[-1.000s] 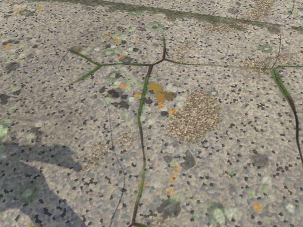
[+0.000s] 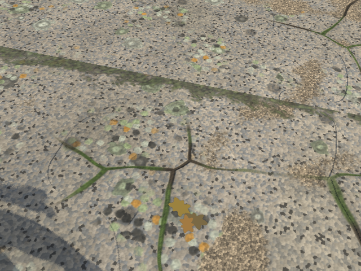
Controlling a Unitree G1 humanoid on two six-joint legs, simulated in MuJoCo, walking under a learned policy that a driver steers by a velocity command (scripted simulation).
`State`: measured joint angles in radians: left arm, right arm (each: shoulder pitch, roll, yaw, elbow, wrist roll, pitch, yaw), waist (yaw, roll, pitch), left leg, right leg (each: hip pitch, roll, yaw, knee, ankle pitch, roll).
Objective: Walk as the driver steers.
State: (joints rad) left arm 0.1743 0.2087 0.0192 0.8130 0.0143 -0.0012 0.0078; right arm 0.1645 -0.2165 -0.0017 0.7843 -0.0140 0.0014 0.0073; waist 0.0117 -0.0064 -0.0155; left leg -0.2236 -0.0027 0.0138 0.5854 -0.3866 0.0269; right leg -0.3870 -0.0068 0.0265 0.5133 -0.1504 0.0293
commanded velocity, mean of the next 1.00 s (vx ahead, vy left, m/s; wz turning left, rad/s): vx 0.01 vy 0.00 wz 0.16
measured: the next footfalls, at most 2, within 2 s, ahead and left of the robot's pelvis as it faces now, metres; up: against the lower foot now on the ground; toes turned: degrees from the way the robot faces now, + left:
left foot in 1.02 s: -0.03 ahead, +0.11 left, +0.00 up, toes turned +15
right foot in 1.56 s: +0.12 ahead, -0.11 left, +0.00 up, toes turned +19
